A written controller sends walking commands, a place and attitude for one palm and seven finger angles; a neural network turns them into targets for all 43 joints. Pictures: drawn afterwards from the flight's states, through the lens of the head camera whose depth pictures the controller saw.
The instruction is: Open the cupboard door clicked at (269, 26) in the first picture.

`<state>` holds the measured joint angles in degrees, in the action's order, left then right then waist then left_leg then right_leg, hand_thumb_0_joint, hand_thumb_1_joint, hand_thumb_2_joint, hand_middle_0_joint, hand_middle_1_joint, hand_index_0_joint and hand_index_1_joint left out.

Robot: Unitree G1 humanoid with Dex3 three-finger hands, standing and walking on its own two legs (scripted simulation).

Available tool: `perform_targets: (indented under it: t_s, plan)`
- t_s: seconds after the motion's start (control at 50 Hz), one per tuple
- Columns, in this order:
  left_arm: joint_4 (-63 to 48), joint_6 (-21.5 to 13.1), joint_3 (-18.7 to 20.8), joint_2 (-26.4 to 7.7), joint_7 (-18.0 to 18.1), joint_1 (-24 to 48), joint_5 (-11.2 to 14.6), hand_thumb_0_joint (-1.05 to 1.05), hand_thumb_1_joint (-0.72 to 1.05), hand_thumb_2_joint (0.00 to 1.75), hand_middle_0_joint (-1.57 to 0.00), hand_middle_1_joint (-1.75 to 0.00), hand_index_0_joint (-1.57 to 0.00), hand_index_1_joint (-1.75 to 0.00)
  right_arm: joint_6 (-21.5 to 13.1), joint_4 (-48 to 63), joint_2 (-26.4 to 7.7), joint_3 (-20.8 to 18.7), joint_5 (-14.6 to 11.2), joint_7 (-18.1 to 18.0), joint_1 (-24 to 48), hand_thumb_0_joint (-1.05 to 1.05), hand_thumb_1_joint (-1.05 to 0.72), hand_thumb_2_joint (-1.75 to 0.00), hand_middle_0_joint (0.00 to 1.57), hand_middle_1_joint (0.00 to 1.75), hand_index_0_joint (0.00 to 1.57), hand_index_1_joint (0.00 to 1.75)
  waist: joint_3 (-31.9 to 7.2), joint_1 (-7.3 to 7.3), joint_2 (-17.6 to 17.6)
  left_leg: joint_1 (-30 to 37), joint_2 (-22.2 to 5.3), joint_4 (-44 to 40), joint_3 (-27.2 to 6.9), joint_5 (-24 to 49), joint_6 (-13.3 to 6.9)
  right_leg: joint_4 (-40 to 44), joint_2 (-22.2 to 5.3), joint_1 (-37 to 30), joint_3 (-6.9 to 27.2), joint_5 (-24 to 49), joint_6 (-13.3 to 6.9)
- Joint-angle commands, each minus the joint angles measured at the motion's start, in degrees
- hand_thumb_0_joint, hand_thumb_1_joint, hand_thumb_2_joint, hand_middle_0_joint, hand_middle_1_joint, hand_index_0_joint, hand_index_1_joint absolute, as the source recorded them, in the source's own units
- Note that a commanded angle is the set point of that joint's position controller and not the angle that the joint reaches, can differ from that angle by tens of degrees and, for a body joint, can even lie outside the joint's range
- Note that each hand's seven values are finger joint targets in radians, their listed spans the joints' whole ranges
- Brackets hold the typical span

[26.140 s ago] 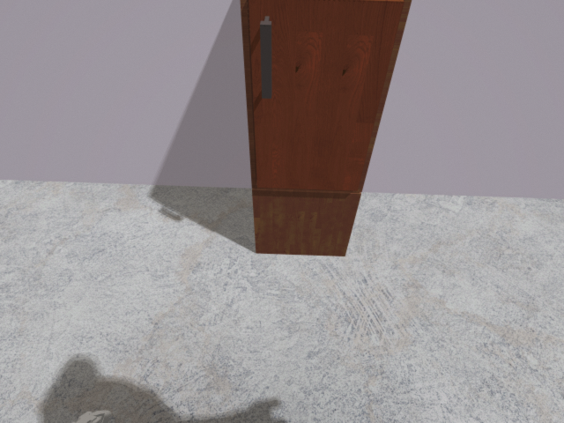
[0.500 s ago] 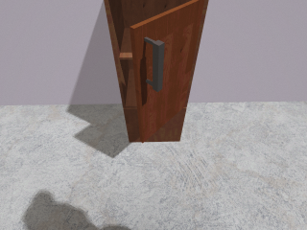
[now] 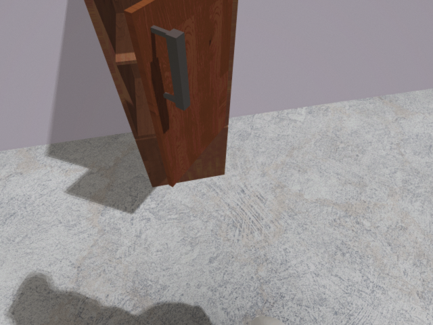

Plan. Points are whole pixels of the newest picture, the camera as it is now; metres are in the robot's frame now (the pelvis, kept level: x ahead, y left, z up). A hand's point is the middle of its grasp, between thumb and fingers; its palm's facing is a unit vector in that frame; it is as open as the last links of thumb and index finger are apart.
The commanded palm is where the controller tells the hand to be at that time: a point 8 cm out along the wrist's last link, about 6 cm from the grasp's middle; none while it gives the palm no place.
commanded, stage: walk to a spot facing it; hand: left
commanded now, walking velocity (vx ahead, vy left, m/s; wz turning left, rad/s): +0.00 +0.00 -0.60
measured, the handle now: (171, 70) +0.58 +0.14 +0.12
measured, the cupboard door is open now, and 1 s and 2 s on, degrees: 45 45 45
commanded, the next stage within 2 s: none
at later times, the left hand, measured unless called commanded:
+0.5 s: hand out of the picture +0.12 +0.16 -0.17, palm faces -0.22 -0.95 -0.21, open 7.4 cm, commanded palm none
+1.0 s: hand (190, 265) +0.25 +0.08 -0.16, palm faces -0.58 -0.77 -0.26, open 7.4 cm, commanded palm none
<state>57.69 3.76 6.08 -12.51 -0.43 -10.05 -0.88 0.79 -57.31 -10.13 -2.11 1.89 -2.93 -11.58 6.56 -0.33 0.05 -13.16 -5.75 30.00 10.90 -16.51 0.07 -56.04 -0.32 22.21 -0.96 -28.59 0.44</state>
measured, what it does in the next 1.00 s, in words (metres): steps on the spot, turning right: right foot, then left foot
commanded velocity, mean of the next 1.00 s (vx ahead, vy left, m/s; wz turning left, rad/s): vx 0.01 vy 0.00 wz -0.60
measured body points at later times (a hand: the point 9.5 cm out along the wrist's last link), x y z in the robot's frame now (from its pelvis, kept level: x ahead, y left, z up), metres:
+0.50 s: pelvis +0.02 -0.02 +0.00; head +0.08 -0.03 +0.44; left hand +0.13 +0.20 -0.16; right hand +0.08 -0.30 -0.13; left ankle +0.05 +0.11 -0.70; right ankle -0.01 -0.14 -0.74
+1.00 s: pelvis +0.03 -0.03 -0.01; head +0.07 -0.07 +0.43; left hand +0.28 +0.12 -0.14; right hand -0.11 -0.24 -0.16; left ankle +0.07 +0.10 -0.73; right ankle -0.04 -0.11 -0.74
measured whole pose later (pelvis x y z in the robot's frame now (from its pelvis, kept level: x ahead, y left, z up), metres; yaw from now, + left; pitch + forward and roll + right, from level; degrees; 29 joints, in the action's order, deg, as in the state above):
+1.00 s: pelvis +0.03 -0.03 -0.01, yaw -37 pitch +1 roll +0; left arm 51.3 2.1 4.4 -14.1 -1.7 -6.9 -1.1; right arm 1.8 -53.0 -13.1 -2.5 1.0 -1.0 -17.1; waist 6.2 1.6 -1.4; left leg -13.9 -9.8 38.3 15.2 -22.8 2.3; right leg -34.2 -1.4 16.8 -4.5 -17.6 -0.4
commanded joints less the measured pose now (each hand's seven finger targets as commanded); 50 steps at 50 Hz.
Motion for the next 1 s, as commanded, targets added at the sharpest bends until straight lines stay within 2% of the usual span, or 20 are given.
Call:
perform_targets:
  t_s: [0.0, 0.06, 0.1, 0.12, 0.14, 0.16, 0.18, 0.24, 0.4, 0.48, 0.5, 0.54, 0.56, 0.58, 0.66, 0.84, 0.92, 0.94, 0.96, 0.98]
  plan:
    - [-5.54, -1.37, -0.20, -1.38, -1.08, 0.43, -0.20, 0.00, 0.90, 0.90, -0.20, -0.30, -0.20, -0.30, -0.63, 3.73, -11.60, -2.80, 0.53, -0.31, -1.71, 0.00, -0.90, -0.90, 0.20, 0.30, 0.20, 0.30, -5.46, 0.34, -9.74, 5.90, -14.42, -10.14, -7.97, 20.92, -7.45, 6.51, -2.02, 1.62, -1.45, 1.07, 0.48]
    - [-5.81, -1.81, -0.14, -2.59, -0.99, -1.65, -0.21, 0.00, 0.90, 0.90, -0.20, -0.30, -0.20, -0.30, -0.14, 4.82, -12.59, -3.49, 0.26, 0.39, -0.79, 0.00, -0.90, -0.90, 0.20, 0.30, 0.20, 0.30, -7.26, -0.36, -10.30, 5.12, -14.11, -4.96, -4.97, 19.62, -5.39, 16.63, -0.83, -4.32, -3.71, 5.99, -0.03]
    - [-4.59, -2.55, 0.88, -6.85, -0.68, -7.05, -0.55, 0.00, 0.90, 0.90, -0.20, -0.30, -0.20, -0.30, 0.25, 6.35, -11.53, -3.63, -0.60, 0.86, 1.64, 0.00, -0.90, -0.90, 0.20, 0.30, 0.20, 0.30, -8.70, -4.10, -0.99, -2.20, -9.51, 7.70, -0.89, 9.66, -0.50, 31.70, -2.91, -15.55, -0.56, 21.68, -1.02]
    - [-4.37, -3.40, 2.19, -13.83, 0.29, -8.62, -1.25, 0.00, 0.90, 0.90, -0.20, -0.30, -0.20, -0.30, 0.57, 8.95, -6.90, -2.72, -1.09, 1.37, 2.60, 0.00, -0.90, -0.90, 0.20, 0.30, 0.20, 0.30, -7.91, -4.96, 20.14, -16.59, -0.87, 21.67, 1.76, -14.46, 2.96, 38.55, -16.94, -21.14, 21.44, 36.12, -6.41]
    - [-4.26, -3.21, 2.52, -16.41, 1.04, -10.07, -0.43, 0.00, 0.90, 0.90, -0.20, -0.30, -0.20, -0.30, 1.28, 10.81, -7.51, -2.64, -0.90, 1.53, 5.15, 0.00, -0.90, -0.90, 0.20, 0.30, 0.20, 0.30, -8.61, -6.15, 19.47, -19.47, 1.68, 32.28, -5.38, -21.33, 3.26, 37.44, -22.20, -19.12, 27.92, 45.75, -11.35]
    - [-4.75, -3.00, 2.14, -15.64, 1.45, -8.50, -0.37, 0.00, 0.90, 0.90, -0.20, -0.30, -0.20, -0.30, 1.66, 10.19, -7.57, -2.76, -1.11, 1.65, 4.48, 0.00, -0.90, -0.90, 0.20, 0.30, 0.20, 0.30, -7.33, -4.55, 14.06, -20.58, 0.36, 37.30, -9.68, -18.57, 2.71, 37.37, -21.40, -16.49, 25.29, 34.81, -13.85]
    - [-5.96, -2.86, 1.90, -12.44, 1.93, -4.97, -0.54, 0.00, 0.90, 0.90, -0.20, -0.30, -0.20, -0.30, 1.56, 9.84, -7.51, -2.80, -1.00, 1.59, 6.56, 0.00, -0.90, -0.90, 0.20, 0.30, 0.20, 0.30, -5.14, -3.33, 13.16, -22.73, -0.09, 38.09, -11.07, -14.27, 2.61, 37.03, -16.72, -15.25, 24.38, 32.57, -12.73]
    - [-7.34, -3.31, 1.09, -10.19, 2.20, -2.27, -0.47, 0.00, 0.90, 0.90, -0.20, -0.30, -0.20, -0.30, 1.27, 9.32, -7.28, -2.72, -1.07, 1.74, 5.22, 0.00, -0.90, -0.90, 0.20, 0.30, 0.20, 0.30, -8.88, -1.16, 9.79, -20.00, 0.62, 35.85, -10.99, -8.08, 3.89, 32.55, -12.30, -18.30, 17.94, 43.83, -10.75]
    - [-7.58, -3.11, 1.43, -11.15, 1.92, -4.83, -0.87, 0.00, 0.90, 0.90, -0.20, -0.30, -0.20, -0.30, 0.74, 11.04, -6.28, -2.29, -1.70, 1.12, 7.94, 0.00, -0.90, -0.90, 0.20, 0.30, 0.20, 0.30, -9.09, -1.78, 7.43, -14.82, 4.06, 21.29, -11.10, -9.48, 3.70, 31.91, -11.54, -17.35, 22.75, 46.68, -12.23]
    - [-8.88, -2.46, 1.46, -10.66, 1.54, -0.76, -0.45, 0.00, 0.90, 0.90, -0.20, -0.30, -0.20, -0.30, -0.13, 9.72, -6.79, -2.22, -2.05, 0.58, 1.50, 0.00, -0.90, -0.90, 0.20, 0.30, 0.20, 0.30, -9.53, 1.63, 7.15, -1.15, 5.25, 3.90, -10.89, -1.40, 2.77, 28.67, -8.45, -8.66, 23.04, 41.09, -8.75]
    - [-9.34, -2.28, 1.10, -9.39, 1.38, 0.44, -0.11, 0.00, 0.90, 0.90, -0.20, -0.30, -0.20, -0.30, -0.60, 8.87, -7.89, -2.45, -1.92, 0.31, -1.43, 0.00, -0.90, -0.90, 0.20, 0.30, 0.20, 0.30, -10.22, 3.30, 4.63, 7.55, 3.56, -3.95, -11.41, 3.90, 2.28, 25.88, -5.54, -2.56, 20.96, 34.55, -6.08]
    - [-10.87, -2.25, -0.08, -4.68, 0.50, -1.51, 0.33, 0.00, 0.90, 0.90, -0.20, -0.30, -0.20, -0.30, -1.18, 9.70, -16.85, -3.83, -0.84, -0.12, -4.37, 0.00, -0.90, -0.90, 0.20, 0.30, 0.20, 0.30, -11.86, 2.93, -20.75, 14.41, -21.86, -13.83, -35.28, 16.09, -7.61, 3.36, 4.79, 10.86, 4.61, -9.02, 1.08]
    - [-11.02, -1.83, 0.26, -6.62, 0.24, 0.49, -0.16, 0.00, 0.90, 0.90, -0.20, -0.30, -0.20, -0.30, -0.69, 10.39, -16.54, -3.32, -0.15, -0.31, -3.68, 0.00, -0.90, -0.90, 0.20, 0.30, 0.20, 0.30, -9.32, 3.53, -13.42, 7.66, -23.49, -13.53, -35.14, 16.87, -11.60, -6.23, 2.22, 10.21, 6.25, -8.74, 1.44]
    - [-10.42, -1.66, 0.68, -6.98, -0.29, 0.12, -0.76, 0.00, 0.90, 0.90, -0.20, -0.30, -0.20, -0.30, -0.95, 11.01, -13.75, -2.35, 0.02, -0.37, -0.91, 0.00, -0.90, -0.90, 0.20, 0.30, 0.20, 0.30, -6.72, 1.59, -9.26, 4.16, -19.60, -14.82, -30.28, 15.37, -10.50, -10.39, 1.15, 10.51, 6.32, -3.74, 2.06]
    - [-8.78, -1.13, 0.66, -5.30, -1.67, -1.55, -0.57, 0.00, 0.90, 0.90, -0.20, -0.30, -0.20, -0.30, -1.21, 11.95, -10.48, -1.42, -0.20, -0.34, 1.36, 0.00, -0.90, -0.90, 0.20, 0.30, 0.20, 0.30, -5.90, -0.56, -9.79, 5.21, -10.94, -10.81, -13.22, 25.31, -6.27, -14.98, -0.74, 11.24, 2.26, 5.30, 3.38]
    - [-10.81, -1.62, -1.00, -3.31, -1.91, 4.90, -0.35, 0.00, 0.90, 0.90, -0.20, -0.30, -0.20, -0.30, -0.94, 8.09, -12.39, -2.73, -0.02, 0.54, -7.19, 0.00, -0.90, -0.90, 0.20, 0.30, 0.20, 0.30, -7.45, 3.09, -12.60, 10.80, -13.70, -6.92, -6.36, 32.10, -6.75, 8.91, -1.40, 4.37, -4.07, 3.40, 2.14]
    - [-9.46, -2.42, -0.82, -4.64, -1.51, 0.85, -0.19, 0.00, 0.90, 0.90, -0.20, -0.30, -0.20, -0.30, -0.59, 8.04, -13.57, -3.25, -0.37, 1.09, -5.78, 0.00, -0.90, -0.90, 0.20, 0.30, 0.20, 0.30, -9.28, 0.44, -10.09, 7.39, -13.47, 0.52, -3.31, 30.18, -3.26, 25.31, 0.11, -7.75, -5.64, 12.87, -0.19]
    - [-8.31, -2.90, -0.17, -7.29, -1.10, -4.22, -0.40, 0.00, 0.90, 0.90, -0.20, -0.30, -0.20, -0.30, -0.48, 8.81, -12.98, -3.33, -0.98, 1.50, -4.56, 0.00, -0.90, -0.90, 0.20, 0.30, 0.20, 0.30, -11.28, -2.41, -4.93, 0.99, -11.98, 8.31, -1.24, 24.42, -0.62, 31.82, -2.58, -17.58, -1.81, 22.65, -1.83]
    - [-6.92, -3.65, 1.18, -14.08, -0.03, -8.59, -1.01, 0.00, 0.90, 0.90, -0.20, -0.30, -0.20, -0.30, -0.25, 11.04, -8.31, -2.29, -1.62, 1.79, -2.58, 0.00, -0.90, -0.90, 0.20, 0.30, 0.20, 0.30, -12.87, -4.60, 14.42, -14.29, -3.83, 22.26, 3.03, -2.38, 3.10, 36.01, -17.37, -27.92, 18.31, 41.63, -7.31]
    - [-5.83, -3.36, 1.67, -17.19, 0.87, -10.46, -0.10, 0.00, 0.90, 0.90, -0.20, -0.30, -0.20, -0.30, 0.53, 12.57, -8.20, -1.93, -1.48, 1.56, 1.11, 0.00, -0.90, -0.90, 0.20, 0.30, 0.20, 0.30, -11.65, -6.12, 17.52, -20.49, 0.75, 32.53, -3.84, -22.75, 4.18, 34.45, -23.62, -25.45, 24.77, 56.03, -13.10]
